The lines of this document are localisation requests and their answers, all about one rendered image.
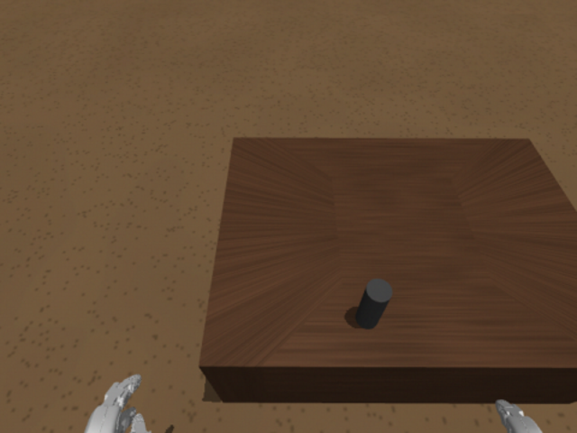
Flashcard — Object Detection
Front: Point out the can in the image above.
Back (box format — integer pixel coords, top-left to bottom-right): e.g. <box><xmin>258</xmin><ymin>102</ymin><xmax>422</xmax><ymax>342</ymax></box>
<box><xmin>355</xmin><ymin>279</ymin><xmax>392</xmax><ymax>329</ymax></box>

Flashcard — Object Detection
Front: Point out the left robot hand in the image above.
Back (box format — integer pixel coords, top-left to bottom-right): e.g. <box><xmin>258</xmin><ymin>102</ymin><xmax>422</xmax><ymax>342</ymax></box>
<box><xmin>84</xmin><ymin>374</ymin><xmax>151</xmax><ymax>433</ymax></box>

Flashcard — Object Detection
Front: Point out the right robot hand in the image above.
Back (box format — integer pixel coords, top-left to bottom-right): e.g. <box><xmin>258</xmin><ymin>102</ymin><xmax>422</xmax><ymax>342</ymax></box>
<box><xmin>495</xmin><ymin>400</ymin><xmax>543</xmax><ymax>433</ymax></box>

